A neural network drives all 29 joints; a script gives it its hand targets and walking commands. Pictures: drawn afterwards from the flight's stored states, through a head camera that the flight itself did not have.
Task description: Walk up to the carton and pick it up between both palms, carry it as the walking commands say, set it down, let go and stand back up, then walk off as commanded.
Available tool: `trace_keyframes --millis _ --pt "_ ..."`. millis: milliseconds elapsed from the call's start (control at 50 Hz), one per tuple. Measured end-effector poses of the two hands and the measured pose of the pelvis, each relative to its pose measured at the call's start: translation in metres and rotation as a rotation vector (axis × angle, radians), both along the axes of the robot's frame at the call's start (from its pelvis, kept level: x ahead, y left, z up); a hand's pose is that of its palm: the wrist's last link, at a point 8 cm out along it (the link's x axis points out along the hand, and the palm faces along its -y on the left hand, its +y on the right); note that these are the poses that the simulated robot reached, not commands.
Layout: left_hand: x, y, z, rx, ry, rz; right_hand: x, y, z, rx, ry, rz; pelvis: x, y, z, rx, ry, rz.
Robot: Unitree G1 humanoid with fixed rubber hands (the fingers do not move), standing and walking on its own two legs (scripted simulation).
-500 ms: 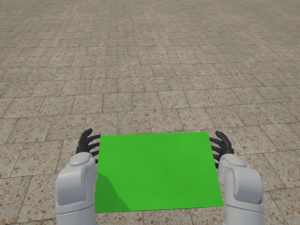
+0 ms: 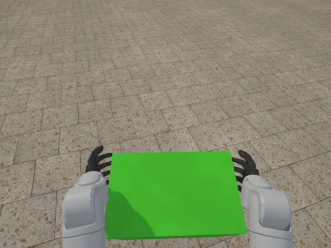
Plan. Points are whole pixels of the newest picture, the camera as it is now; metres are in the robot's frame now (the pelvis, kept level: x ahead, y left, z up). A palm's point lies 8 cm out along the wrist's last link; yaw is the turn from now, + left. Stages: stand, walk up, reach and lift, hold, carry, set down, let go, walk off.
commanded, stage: carry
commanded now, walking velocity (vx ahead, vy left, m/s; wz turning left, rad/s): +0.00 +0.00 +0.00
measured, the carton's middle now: (171, 200) +0.26 +0.00 -0.02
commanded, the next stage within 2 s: hold in 1.74 s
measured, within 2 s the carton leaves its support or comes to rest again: neither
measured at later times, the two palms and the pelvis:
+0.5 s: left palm (108, 193) +0.24 +0.14 +0.07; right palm (268, 201) +0.22 -0.20 +0.07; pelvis -0.04 -0.03 +0.00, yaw -1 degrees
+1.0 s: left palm (104, 193) +0.24 +0.15 +0.05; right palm (258, 197) +0.24 -0.19 +0.06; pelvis -0.03 -0.02 +0.00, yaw -1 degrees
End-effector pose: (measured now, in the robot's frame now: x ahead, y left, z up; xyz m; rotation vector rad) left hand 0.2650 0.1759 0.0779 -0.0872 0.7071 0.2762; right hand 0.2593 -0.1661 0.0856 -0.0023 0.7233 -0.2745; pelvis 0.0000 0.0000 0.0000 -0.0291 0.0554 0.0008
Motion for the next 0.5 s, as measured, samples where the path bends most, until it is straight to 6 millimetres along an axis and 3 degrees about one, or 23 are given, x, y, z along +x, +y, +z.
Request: trace_keyframes --millis 100,240,500 --pt "-0.005 -0.017 0.010 0.016 -0.035 -0.011 -0.010 -0.017 0.002 0.018 -0.032 -0.008 -0.013 -0.012 -0.003 0.004 0.003 -0.015" --pt "-0.018 -0.041 0.004 0.053 0.001 -0.058 -0.031 -0.041 -0.010 0.042 0.003 -0.036 -0.027 -0.026 -0.002 0.013 -0.015 -0.020" --pt "-0.029 -0.035 -0.006 0.051 -0.020 -0.062 -0.035 -0.036 -0.014 0.011 -0.017 0.003 -0.039 -0.026 -0.001 0.019 -0.021 -0.020"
